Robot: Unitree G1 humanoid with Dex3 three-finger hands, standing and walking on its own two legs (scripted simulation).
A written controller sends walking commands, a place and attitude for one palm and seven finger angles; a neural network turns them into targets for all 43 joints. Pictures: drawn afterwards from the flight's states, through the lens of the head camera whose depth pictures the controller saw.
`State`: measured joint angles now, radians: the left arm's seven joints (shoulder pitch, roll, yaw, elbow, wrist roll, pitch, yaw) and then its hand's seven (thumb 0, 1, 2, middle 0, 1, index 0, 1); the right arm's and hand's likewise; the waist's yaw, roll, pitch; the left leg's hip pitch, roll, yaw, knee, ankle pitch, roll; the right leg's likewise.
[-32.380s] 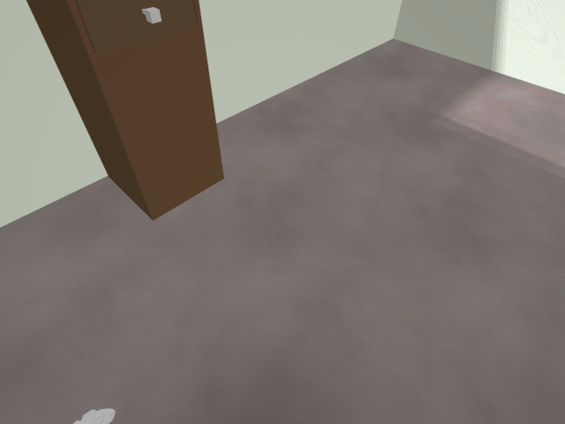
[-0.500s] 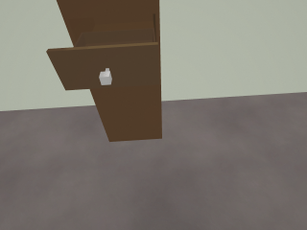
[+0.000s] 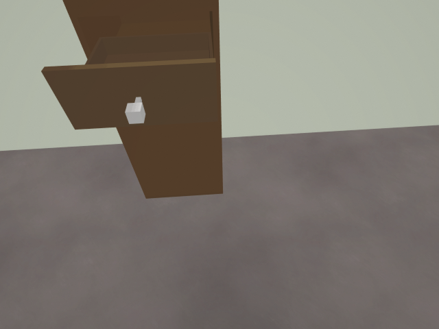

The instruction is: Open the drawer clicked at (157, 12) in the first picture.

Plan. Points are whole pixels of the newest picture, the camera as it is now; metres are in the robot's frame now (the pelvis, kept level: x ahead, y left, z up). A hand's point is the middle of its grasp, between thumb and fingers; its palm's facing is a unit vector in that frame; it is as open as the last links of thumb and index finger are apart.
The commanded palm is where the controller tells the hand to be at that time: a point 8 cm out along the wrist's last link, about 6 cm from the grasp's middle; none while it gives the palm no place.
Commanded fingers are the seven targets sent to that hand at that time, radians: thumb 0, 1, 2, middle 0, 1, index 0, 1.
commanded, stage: look to check the result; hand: left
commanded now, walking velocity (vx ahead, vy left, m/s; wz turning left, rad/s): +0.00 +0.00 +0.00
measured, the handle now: (136, 108) +0.57 +0.22 +0.09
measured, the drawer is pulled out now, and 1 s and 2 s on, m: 0.30 0.30 0.30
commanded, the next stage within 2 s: stand and wait in 0.34 s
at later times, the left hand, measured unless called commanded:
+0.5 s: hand out of the picture +0.09 +0.24 -0.16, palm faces -0.03 -0.94 -0.35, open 7.4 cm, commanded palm none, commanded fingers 0.00 0.90 0.90 -0.20 -0.30 -0.20 -0.30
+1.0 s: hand out of the picture +0.11 +0.24 -0.16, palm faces -0.05 -0.94 -0.34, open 7.4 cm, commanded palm none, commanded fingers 0.00 0.90 0.90 -0.20 -0.30 -0.20 -0.30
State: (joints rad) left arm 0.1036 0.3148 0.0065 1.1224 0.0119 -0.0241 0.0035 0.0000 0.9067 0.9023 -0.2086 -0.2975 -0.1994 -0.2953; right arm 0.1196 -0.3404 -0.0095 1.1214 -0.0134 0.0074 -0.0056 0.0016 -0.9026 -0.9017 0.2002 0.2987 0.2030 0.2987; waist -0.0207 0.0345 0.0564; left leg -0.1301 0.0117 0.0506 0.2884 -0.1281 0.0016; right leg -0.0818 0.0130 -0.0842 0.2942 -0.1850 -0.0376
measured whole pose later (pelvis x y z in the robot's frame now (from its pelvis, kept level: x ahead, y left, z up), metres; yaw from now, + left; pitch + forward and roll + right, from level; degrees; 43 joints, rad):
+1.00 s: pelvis +0.02 +0.00 +0.00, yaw -1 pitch -1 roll +0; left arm 0.12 0.33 0.01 1.12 0.01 -0.02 0.01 0.00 0.91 0.90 -0.21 -0.30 -0.20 -0.30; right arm 0.13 -0.32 0.00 1.12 -0.01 0.01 -0.01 0.00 -0.90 -0.90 0.20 0.30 0.20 0.30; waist -0.02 0.01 0.05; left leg -0.10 0.02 0.06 0.28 -0.16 0.00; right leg -0.04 0.02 -0.07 0.26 -0.20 -0.04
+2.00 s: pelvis +0.01 +0.01 -0.01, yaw +15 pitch -2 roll +0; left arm 0.24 0.23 0.01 1.09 0.01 0.02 0.01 0.00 0.91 0.90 -0.21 -0.30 -0.20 -0.29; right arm 0.18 -0.22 -0.04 1.07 -0.01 0.02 -0.01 0.00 -0.90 -0.90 0.20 0.30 0.20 0.30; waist -0.01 0.01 0.06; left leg -0.24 0.00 -0.01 0.45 -0.18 -0.01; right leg -0.16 -0.03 0.02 0.47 -0.29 0.02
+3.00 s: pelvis +0.05 +0.00 +0.00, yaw +14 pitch -1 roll +0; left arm 0.13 0.33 0.01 1.09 0.01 -0.01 0.00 0.00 0.91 0.90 -0.21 -0.30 -0.20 -0.30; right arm 0.11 -0.32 -0.02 1.11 -0.01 0.01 -0.01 0.00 -0.90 -0.90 0.20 0.30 0.20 0.30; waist -0.01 0.00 0.07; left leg -0.14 0.04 0.00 0.34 -0.18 -0.03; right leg -0.04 0.01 0.02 0.31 -0.25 0.00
